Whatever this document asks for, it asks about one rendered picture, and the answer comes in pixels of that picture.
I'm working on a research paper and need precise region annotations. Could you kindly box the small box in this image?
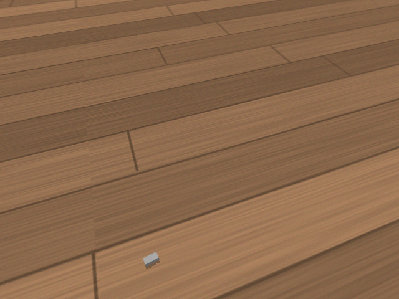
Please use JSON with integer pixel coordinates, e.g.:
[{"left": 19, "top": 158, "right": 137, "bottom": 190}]
[{"left": 143, "top": 252, "right": 159, "bottom": 266}]

